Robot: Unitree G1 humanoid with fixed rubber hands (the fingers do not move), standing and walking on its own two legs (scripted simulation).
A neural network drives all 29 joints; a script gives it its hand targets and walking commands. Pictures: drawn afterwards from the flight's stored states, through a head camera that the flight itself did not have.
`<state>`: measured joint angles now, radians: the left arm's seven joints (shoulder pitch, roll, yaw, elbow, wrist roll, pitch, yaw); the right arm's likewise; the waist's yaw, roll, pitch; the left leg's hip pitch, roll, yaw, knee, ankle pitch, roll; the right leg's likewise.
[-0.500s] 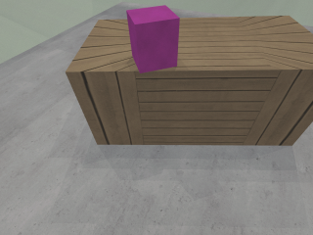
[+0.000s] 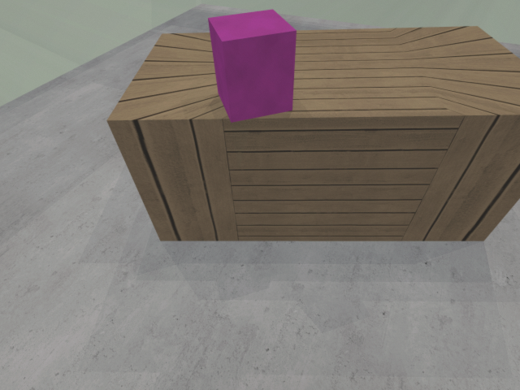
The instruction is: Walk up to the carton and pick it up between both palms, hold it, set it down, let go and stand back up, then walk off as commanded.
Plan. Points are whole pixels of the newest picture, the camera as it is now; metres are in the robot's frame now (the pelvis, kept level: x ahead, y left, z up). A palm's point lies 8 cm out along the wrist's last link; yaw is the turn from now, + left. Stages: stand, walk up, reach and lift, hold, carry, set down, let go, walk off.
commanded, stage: stand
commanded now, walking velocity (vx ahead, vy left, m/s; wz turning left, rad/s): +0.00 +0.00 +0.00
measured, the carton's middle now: (251, 66) +1.03 +0.08 +0.03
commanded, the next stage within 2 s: none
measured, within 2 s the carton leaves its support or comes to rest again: neither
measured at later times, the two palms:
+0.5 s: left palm out of the picture +0.09 +0.31 -0.11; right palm out of the picture +0.08 -0.32 -0.10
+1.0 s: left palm out of the picture +0.09 +0.31 -0.11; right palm out of the picture +0.08 -0.32 -0.10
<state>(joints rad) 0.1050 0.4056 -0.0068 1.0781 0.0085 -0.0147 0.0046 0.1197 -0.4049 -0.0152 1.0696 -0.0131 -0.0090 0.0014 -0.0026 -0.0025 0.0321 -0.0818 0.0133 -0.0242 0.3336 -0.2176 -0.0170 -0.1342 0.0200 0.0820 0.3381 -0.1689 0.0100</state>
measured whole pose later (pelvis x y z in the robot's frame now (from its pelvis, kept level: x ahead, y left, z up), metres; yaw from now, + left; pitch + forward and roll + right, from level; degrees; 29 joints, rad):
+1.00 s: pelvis +0.00 +0.00 +0.00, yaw +0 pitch -2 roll +0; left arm 0.11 0.40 -0.01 1.08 0.01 -0.01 0.00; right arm 0.12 -0.41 -0.02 1.07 -0.01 -0.01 0.00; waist 0.00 0.00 0.03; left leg -0.08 0.02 -0.02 0.34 -0.22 -0.02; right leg -0.14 0.02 0.08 0.34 -0.17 0.01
